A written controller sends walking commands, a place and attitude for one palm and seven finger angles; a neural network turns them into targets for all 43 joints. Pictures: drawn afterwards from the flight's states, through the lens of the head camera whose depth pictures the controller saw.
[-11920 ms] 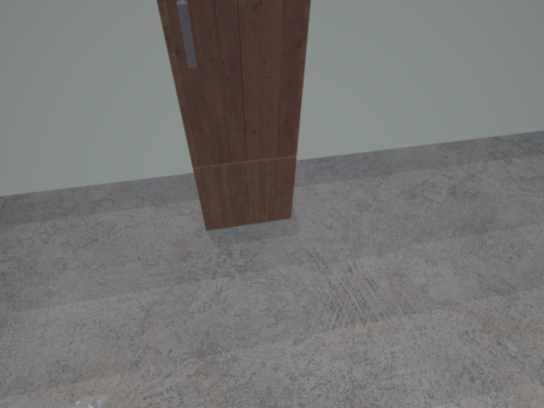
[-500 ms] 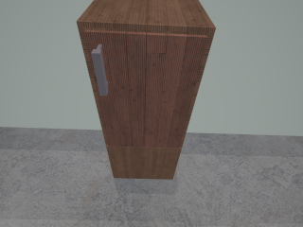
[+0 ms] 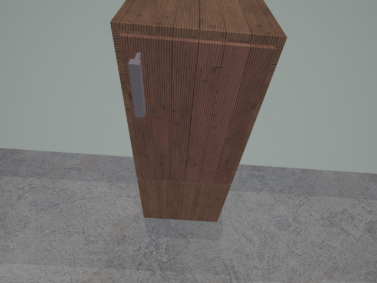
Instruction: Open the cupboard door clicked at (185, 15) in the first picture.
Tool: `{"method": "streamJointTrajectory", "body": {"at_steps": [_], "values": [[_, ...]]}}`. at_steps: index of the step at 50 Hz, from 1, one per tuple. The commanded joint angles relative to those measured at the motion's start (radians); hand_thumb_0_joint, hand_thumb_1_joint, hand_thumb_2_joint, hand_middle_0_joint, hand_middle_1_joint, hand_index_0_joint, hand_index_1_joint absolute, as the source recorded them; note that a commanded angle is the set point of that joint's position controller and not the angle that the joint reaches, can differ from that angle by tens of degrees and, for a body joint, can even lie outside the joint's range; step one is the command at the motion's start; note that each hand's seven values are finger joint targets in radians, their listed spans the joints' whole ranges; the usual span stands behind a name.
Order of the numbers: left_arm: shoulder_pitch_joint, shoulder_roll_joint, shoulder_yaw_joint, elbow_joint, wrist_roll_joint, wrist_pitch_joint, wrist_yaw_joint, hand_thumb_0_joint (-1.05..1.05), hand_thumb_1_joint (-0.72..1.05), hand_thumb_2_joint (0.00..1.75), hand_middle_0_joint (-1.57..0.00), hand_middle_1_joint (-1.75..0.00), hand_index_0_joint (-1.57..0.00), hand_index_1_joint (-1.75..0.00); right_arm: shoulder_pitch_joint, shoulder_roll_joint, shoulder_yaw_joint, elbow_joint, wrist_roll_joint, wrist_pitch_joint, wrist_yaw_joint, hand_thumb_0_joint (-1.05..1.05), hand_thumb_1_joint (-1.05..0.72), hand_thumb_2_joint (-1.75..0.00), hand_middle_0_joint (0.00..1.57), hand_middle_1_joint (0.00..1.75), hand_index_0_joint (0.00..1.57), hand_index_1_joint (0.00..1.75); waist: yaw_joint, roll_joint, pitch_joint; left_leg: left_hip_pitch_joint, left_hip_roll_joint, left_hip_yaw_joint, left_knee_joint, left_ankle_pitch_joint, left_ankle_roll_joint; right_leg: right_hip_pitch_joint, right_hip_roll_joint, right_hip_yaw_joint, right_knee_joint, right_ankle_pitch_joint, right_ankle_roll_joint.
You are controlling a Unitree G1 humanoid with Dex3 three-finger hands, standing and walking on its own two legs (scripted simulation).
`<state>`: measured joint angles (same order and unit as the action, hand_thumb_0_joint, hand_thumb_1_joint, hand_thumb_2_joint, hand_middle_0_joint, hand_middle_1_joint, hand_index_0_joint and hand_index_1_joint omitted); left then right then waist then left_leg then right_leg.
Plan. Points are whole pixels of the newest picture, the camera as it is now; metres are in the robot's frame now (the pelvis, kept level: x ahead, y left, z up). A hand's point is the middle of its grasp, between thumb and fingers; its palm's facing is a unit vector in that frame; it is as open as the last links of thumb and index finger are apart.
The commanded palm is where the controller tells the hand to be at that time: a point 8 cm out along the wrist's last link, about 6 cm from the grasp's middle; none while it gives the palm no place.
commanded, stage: look again from close up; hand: left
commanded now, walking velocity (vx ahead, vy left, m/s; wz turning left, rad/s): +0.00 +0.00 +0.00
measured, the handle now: (139, 85) +0.54 +0.17 +0.13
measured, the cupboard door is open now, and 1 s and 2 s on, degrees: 0 0 0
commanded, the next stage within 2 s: raise the hand with hooked fingers in 0.12 s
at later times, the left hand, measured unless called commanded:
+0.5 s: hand (108, 229) +0.21 +0.18 +0.02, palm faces +0.07 -1.00 -0.03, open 7.9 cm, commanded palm +0.13 +0.24 -0.03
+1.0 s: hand (91, 224) +0.21 +0.21 +0.03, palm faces +0.03 -1.00 -0.06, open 10.7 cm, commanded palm +0.18 +0.26 +0.04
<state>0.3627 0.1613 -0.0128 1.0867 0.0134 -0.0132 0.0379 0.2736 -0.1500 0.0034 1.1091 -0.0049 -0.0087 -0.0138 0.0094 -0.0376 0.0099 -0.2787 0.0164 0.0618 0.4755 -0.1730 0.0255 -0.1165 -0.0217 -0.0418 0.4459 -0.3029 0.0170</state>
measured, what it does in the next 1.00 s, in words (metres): stands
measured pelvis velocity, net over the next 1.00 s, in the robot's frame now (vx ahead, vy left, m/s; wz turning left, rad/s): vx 0.00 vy -0.03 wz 0.02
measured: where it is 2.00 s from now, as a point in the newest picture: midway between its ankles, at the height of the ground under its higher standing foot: outside the picture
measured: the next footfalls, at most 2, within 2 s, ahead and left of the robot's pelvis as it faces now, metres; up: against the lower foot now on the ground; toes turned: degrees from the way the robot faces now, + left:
none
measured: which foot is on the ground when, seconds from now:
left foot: down 0.00-1.00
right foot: down 0.00-1.00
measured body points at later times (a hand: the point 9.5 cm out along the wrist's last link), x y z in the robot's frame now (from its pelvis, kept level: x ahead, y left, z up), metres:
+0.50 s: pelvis -0.02 +0.00 -0.04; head -0.01 +0.01 +0.41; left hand +0.20 +0.23 +0.02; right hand +0.16 -0.24 -0.11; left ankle +0.05 +0.10 -0.74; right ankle -0.04 -0.13 -0.74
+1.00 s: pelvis +0.00 -0.03 -0.04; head +0.02 -0.04 +0.40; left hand +0.21 +0.26 +0.04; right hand +0.16 -0.25 -0.13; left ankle +0.05 +0.10 -0.74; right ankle -0.04 -0.13 -0.74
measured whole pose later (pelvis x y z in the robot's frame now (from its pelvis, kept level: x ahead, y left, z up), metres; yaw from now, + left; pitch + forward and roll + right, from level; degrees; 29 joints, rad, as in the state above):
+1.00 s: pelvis +0.00 -0.03 -0.04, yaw +1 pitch +8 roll -2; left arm 0.33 0.33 0.32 0.04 -0.38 -0.23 -0.39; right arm 0.26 -0.21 0.04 0.60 0.05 -0.21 -0.08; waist 0.01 0.04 -0.10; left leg -0.67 0.07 -0.01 0.88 -0.34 -0.02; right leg -0.49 0.02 -0.09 0.86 -0.50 -0.03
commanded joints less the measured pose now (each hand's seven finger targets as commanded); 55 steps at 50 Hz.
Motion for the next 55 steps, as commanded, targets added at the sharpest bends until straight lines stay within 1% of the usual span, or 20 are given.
{"method": "streamJointTrajectory", "body": {"at_steps": [1, 10, 11, 12, 13, 14, 15, 17, 18, 21, 23, 24, 27, 29, 31, 33, 37, 44, 52, 55], "values": [[0.068, 0.092, 0.020, -0.018, 0.006, -0.011, 0.004, 0.00, 0.90, 0.90, -0.20, -0.30, -0.20, -0.30, 0.019, -0.123, -0.025, -0.038, -0.003, -0.019, -0.008, 0.00, -0.90, -0.90, 0.20, 0.30, 0.20, 0.30, -0.006, 0.052, 0.075, 0.044, 0.094, -0.119, -0.131, -0.038, 0.013, -0.121, -0.074, 0.067, -0.101, 0.055, -0.038], [0.069, 0.103, 0.021, -0.011, 0.008, -0.011, 0.003, 0.00, 0.90, 0.90, -0.20, -0.30, -0.20, -0.30, 0.001, -0.142, -0.028, -0.038, -0.003, -0.020, -0.006, 0.00, -0.90, -0.90, 0.20, 0.30, 0.20, 0.30, -0.002, 0.047, 0.064, 0.056, 0.097, -0.128, -0.159, -0.055, 0.017, -0.114, -0.080, 0.065, -0.104, 0.058, -0.035], [0.084, 0.094, 0.006, -0.001, 0.023, -0.023, 0.036, 0.00, 0.90, 0.90, -0.20, -0.30, -0.20, -0.30, -0.057, -0.148, -0.018, -0.107, -0.001, -0.021, -0.001, 0.00, -0.90, -0.90, 0.20, 0.30, 0.20, 0.30, 0.010, 0.097, 0.137, 0.012, 0.087, -0.081, 0.028, 0.043, -0.016, -0.179, -0.102, 0.113, -0.143, 0.140, -0.042], [-0.613, 0.300, 0.098, -1.602, -0.183, -0.225, 0.045, 0.00, 0.88, 0.89, -0.20, -0.32, -0.20, -0.32, 0.010, -0.284, -0.048, -0.477, 0.048, -0.153, -0.047, 0.00, -0.90, -0.90, 0.20, 0.30, 0.20, 0.30, -0.150, 0.266, -0.361, 0.345, -0.003, -0.054, -0.055, 0.056, -0.008, -0.128, 0.007, -0.037, 0.014, 0.174, -0.050], [-0.270, 0.261, 0.124, -1.409, -0.118, -0.181, 0.105, 0.00, 0.85, 0.88, -0.20, -0.33, -0.20, -0.33, -0.072, -0.211, -0.010, -0.410, 0.056, -0.252, -0.073, 0.00, -0.90, -0.90, 0.20, 0.30, 0.20, 0.30, -0.023, 0.340, -0.372, 0.329, 0.057, -0.101, -0.098, -0.015, -0.023, -0.167, 0.019, -0.055, 0.119, 0.036, -0.066], [0.040, 0.088, 0.019, -1.208, -0.111, -0.049, 0.136, 0.00, 0.83, 0.87, -0.21, -0.34, -0.21, -0.34, -0.057, -0.159, -0.026, -0.410, 0.073, -0.282, -0.066, 0.00, -0.90, -0.90, 0.20, 0.30, 0.20, 0.30, -0.039, 0.276, -0.216, 0.159, 0.063, -0.156, -0.147, -0.211, -0.041, -0.259, 0.023, -0.069, 0.155, -0.082, -0.043], [0.069, -0.050, -0.062, -1.215, -0.165, -0.042, 0.117, 0.00, 0.81, 0.86, -0.21, -0.36, -0.21, -0.36, -0.041, -0.168, -0.026, -0.416, 0.087, -0.295, -0.066, 0.00, -0.90, -0.90, 0.20, 0.30, 0.20, 0.30, -0.052, 0.171, -0.073, 0.071, 0.050, -0.154, -0.131, -0.273, -0.028, -0.287, 0.026, -0.075, 0.143, -0.053, -0.044], [0.027, 0.069, 0.038, -1.247, -0.184, -0.147, 0.090, 0.00, 0.76, 0.84, -0.21, -0.39, -0.21, -0.39, -0.088, -0.226, -0.042, -0.473, 0.063, -0.311, -0.074, 0.00, -0.90, -0.90, 0.20, 0.30, 0.20, 0.30, -0.069, 0.031, -0.026, -0.022, 0.020, -0.146, -0.027, -0.268, -0.018, -0.342, 0.028, -0.068, 0.086, -0.103, -0.034], [0.040, 0.061, 0.076, -1.164, -0.182, -0.204, 0.062, 0.00, 0.74, 0.83, -0.21, -0.40, -0.21, -0.40, -0.084, -0.223, -0.050, -0.489, 0.039, -0.304, -0.071, 0.00, -0.90, -0.90, 0.20, 0.30, 0.20, 0.30, -0.072, -0.091, 0.007, -0.082, 0.013, -0.148, 0.029, -0.245, -0.021, -0.409, 0.036, -0.083, 0.115, -0.120, -0.029], [0.245, 0.019, 0.147, -0.906, -0.208, -0.416, -0.124, 0.00, 0.67, 0.80, -0.22, -0.45, -0.22, -0.45, -0.132, -0.212, -0.083, -0.549, 0.013, -0.279, -0.020, 0.00, -0.90, -0.90, 0.20, 0.30, 0.20, 0.30, 0.024, -0.169, -0.016, -0.269, 0.005, -0.095, 0.202, -0.187, -0.048, -0.551, 0.049, -0.094, 0.264, -0.166, -0.041], [0.255, 0.066, 0.175, -0.904, -0.239, -0.549, -0.292, 0.00, 0.62, 0.78, -0.22, -0.48, -0.22, -0.48, -0.165, -0.228, -0.100, -0.609, 0.013, -0.268, 0.013, 0.00, -0.90, -0.90, 0.20, 0.30, 0.20, 0.30, 0.034, -0.092, -0.092, -0.323, -0.002, -0.074, 0.310, -0.147, -0.049, -0.581, 0.036, -0.062, 0.346, -0.140, -0.053], [0.326, 0.147, 0.282, -0.866, -0.248, -0.538, -0.338, 0.00, 0.60, 0.77, -0.22, -0.50, -0.22, -0.50, -0.169, -0.228, -0.113, -0.650, 0.030, -0.259, 0.021, 0.00, -0.90, -0.90, 0.20, 0.30, 0.20, 0.30, 0.077, -0.010, -0.133, -0.317, -0.009, -0.061, 0.324, -0.119, -0.042, -0.540, 0.030, -0.040, 0.361, -0.101, -0.063], [0.236, 0.187, 0.326, -1.111, -0.325, -0.424, -0.385, 0.00, 0.53, 0.74, -0.23, -0.54, -0.23, -0.54, -0.211, -0.224, -0.098, -0.766, 0.055, -0.230, -0.001, 0.00, -0.90, -0.90, 0.20, 0.30, 0.20, 0.30, 0.082, 0.050, -0.256, -0.279, -0.018, -0.041, 0.320, -0.133, -0.020, -0.481, 0.030, -0.027, 0.355, -0.081, -0.046], [0.126, 0.222, 0.360, -1.259, -0.355, -0.398, -0.349, 0.00, 0.48, 0.72, -0.23, -0.57, -0.23, -0.57, -0.173, -0.211, -0.094, -0.773, 0.047, -0.220, -0.026, 0.00, -0.90, -0.90, 0.20, 0.30, 0.20, 0.30, 0.051, 0.061, -0.261, -0.287, -0.014, -0.049, 0.350, -0.145, -0.012, -0.509, 0.039, 0.003, 0.333, -0.108, -0.031], [0.026, 0.218, 0.336, -1.419, -0.340, -0.439, -0.301, 0.00, 0.43, 0.70, -0.23, -0.60, -0.23, -0.60, -0.125, -0.192, -0.087, -0.764, 0.037, -0.225, -0.039, 0.00, -0.90, -0.90, 0.20, 0.30, 0.20, 0.30, 0.010, 0.156, -0.269, -0.236, 0.000, -0.065, 0.375, -0.110, -0.003, -0.546, 0.045, 0.012, 0.337, -0.074, -0.033], [-0.063, 0.225, 0.301, -1.501, -0.315, -0.507, -0.275, 0.00, 0.39, 0.68, -0.24, -0.63, -0.24, -0.63, -0.091, -0.191, -0.077, -0.732, 0.027, -0.235, -0.053, 0.00, -0.90, -0.90, 0.20, 0.30, 0.20, 0.30, -0.033, 0.168, -0.264, -0.220, 0.008, -0.080, 0.405, -0.080, 0.005, -0.586, 0.052, 0.013, 0.350, -0.047, -0.036], [-0.128, 0.233, 0.254, -1.401, -0.329, -0.536, -0.350, 0.00, 0.29, 0.64, -0.24, -0.69, -0.24, -0.69, -0.075, -0.212, -0.060, -0.672, 0.035, -0.270, -0.075, 0.00, -0.90, -0.90, 0.20, 0.30, 0.20, 0.30, -0.082, 0.143, -0.196, -0.263, 0.012, -0.099, 0.448, -0.126, 0.009, -0.635, 0.050, 0.049, 0.319, -0.088, -0.028], [-0.044, 0.366, 0.455, -1.220, -0.403, -0.280, -0.441, 0.00, 0.13, 0.57, -0.25, -0.80, -0.25, -0.80, -0.115, -0.215, -0.047, -0.670, 0.056, -0.274, -0.095, 0.00, -0.90, -0.90, 0.20, 0.30, 0.20, 0.30, 0.022, 0.085, -0.289, -0.221, 0.000, -0.092, 0.372, -0.010, 0.011, -0.400, 0.013, 0.094, 0.229, 0.080, 0.000], [-0.085, 0.336, 0.471, -1.192, -0.434, -0.285, -0.434, 0.00, -0.06, 0.49, -0.27, -0.92, -0.27, -0.92, -0.083, -0.225, -0.043, -0.676, 0.054, -0.278, -0.082, 0.00, -0.90, -0.90, 0.20, 0.30, 0.20, 0.30, 0.016, -0.004, -0.243, -0.165, -0.008, -0.079, 0.294, 0.044, 0.004, -0.364, 0.012, 0.058, 0.207, 0.253, 0.030], [-0.160, 0.360, 0.452, -1.222, -0.429, -0.284, -0.454, 0.00, -0.13, 0.46, -0.27, -0.96, -0.27, -0.96, -0.075, -0.239, -0.043, -0.681, 0.059, -0.287, -0.083, 0.00, -0.90, -0.90, 0.20, 0.30, 0.20, 0.30, 0.011, 0.054, -0.247, -0.114, -0.010, -0.072, 0.271, 0.043, 0.009, -0.367, 0.018, 0.052, 0.189, 0.206, 0.019]]}}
